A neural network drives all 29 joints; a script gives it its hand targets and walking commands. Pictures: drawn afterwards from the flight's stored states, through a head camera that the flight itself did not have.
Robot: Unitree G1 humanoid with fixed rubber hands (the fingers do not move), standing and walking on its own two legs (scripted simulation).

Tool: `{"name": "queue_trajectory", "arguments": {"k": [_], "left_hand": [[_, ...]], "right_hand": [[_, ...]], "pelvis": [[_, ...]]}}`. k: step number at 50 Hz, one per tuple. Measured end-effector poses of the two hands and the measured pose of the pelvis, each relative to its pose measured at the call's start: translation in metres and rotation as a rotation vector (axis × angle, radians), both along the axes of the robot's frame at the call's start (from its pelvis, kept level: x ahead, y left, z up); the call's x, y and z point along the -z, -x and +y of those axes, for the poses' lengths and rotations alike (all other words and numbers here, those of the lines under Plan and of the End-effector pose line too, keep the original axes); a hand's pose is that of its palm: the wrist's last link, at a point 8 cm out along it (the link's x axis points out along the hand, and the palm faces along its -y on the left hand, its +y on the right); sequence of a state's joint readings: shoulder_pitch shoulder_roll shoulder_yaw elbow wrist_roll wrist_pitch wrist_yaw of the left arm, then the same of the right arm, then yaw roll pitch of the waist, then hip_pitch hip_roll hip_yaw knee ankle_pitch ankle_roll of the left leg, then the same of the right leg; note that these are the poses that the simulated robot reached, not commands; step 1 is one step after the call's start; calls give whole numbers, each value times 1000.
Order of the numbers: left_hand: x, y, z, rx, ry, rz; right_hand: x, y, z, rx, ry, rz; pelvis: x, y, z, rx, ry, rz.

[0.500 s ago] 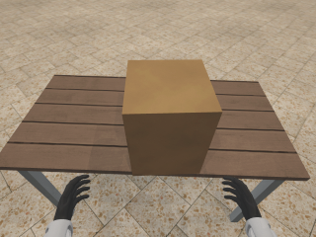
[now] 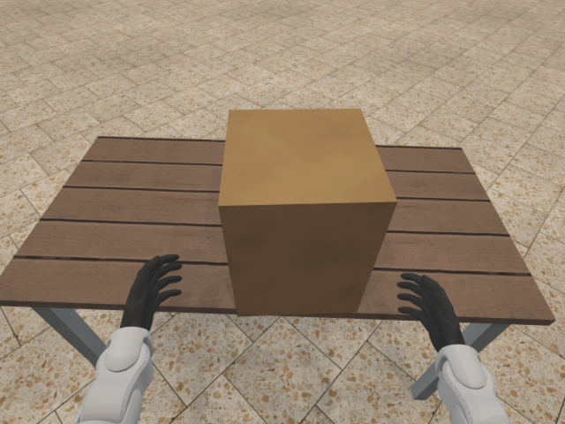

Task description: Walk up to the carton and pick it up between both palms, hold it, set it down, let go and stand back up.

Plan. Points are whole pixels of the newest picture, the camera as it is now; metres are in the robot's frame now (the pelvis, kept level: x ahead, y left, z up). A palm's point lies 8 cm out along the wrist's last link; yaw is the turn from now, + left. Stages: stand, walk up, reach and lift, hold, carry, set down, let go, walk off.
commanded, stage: reach and lift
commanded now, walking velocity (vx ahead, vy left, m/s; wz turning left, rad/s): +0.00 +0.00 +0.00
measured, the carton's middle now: (296, 216) +0.46 -0.03 +0.02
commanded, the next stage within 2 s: none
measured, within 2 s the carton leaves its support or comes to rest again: neither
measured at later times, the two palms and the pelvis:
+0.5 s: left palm (137, 242) +0.32 +0.19 +0.12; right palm (446, 264) +0.31 -0.23 +0.08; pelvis -0.01 +0.00 +0.00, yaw +0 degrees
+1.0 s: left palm (132, 176) +0.38 +0.19 +0.19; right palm (449, 197) +0.37 -0.23 +0.15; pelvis -0.01 +0.00 +0.00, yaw +0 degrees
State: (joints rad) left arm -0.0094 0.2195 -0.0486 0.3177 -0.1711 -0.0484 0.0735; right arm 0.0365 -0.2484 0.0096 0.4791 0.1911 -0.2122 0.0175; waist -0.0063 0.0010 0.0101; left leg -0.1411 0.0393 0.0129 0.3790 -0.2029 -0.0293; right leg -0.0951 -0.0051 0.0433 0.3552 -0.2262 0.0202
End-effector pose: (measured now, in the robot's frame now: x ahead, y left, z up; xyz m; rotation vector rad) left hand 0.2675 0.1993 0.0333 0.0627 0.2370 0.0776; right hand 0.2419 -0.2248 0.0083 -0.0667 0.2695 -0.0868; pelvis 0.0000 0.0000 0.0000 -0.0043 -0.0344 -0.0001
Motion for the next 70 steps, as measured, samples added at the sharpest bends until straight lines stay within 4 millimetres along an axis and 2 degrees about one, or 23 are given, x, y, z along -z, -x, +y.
{"name": "queue_trajectory", "arguments": {"k": [4, 9, 24, 33, 51, 63, 70], "left_hand": [[-16, -12, -6, 19, 0, -2], [-32, -24, -10, 23, 6, 6], [-85, -54, -6, -11, 17, -3], [-106, -75, -9, -5, 22, 13], [-157, -113, -5, -18, -23, -5], [-177, -134, 2, -37, 3, 16], [-197, -148, 0, -33, 6, 0]], "right_hand": [[-16, -15, -1, 4, 0, -29], [-26, -28, -1, 8, 1, -21], [-69, -64, -3, 17, 18, -53], [-101, -89, 1, 1, 23, -71], [-142, -134, -6, 15, 15, -52], [-171, -158, 0, 9, 3, -39], [-189, -170, -2, 13, -14, -51]], "pelvis": [[0, 0, 0, 0, 0, 0], [0, 1, 0, 0, 0, 0], [-1, 7, -1, 0, 0, -3], [-1, 11, -1, 0, -1, -6], [-1, 11, -1, 0, -1, -5], [-1, 10, -1, 0, -1, -2], [-1, 8, -1, 1, -1, 26]]}}
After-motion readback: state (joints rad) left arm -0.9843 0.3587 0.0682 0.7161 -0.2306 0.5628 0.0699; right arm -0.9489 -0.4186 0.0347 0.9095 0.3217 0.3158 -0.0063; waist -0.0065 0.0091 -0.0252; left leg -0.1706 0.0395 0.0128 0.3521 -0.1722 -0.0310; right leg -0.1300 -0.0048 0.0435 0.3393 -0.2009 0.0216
